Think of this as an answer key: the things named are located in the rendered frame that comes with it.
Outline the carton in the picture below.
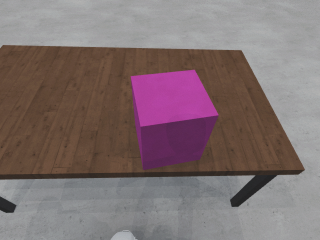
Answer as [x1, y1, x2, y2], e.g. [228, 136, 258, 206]
[130, 69, 219, 170]

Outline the table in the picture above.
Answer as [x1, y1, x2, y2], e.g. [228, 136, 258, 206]
[0, 45, 305, 213]

